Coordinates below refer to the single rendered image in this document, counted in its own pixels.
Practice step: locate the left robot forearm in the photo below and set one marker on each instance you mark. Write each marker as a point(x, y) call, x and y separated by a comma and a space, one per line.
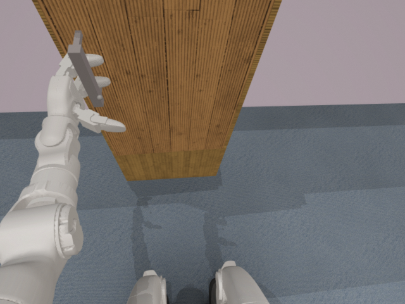
point(57, 171)

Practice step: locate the cupboard door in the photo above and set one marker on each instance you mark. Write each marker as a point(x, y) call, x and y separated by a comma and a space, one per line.
point(177, 68)

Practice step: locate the left robot upper arm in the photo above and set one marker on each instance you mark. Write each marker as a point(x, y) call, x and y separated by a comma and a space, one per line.
point(35, 245)

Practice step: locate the handle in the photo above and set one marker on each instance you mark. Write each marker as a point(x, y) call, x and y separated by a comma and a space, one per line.
point(83, 69)

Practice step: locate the left robot hand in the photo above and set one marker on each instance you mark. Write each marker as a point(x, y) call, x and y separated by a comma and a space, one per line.
point(63, 94)

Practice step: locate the left robot shin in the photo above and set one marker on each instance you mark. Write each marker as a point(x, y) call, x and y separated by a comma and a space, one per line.
point(149, 272)

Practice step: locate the right robot shin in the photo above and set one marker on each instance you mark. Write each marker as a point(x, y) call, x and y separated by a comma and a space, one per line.
point(226, 264)

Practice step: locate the robot shin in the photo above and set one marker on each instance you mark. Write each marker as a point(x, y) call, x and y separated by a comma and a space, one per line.
point(226, 264)
point(149, 272)

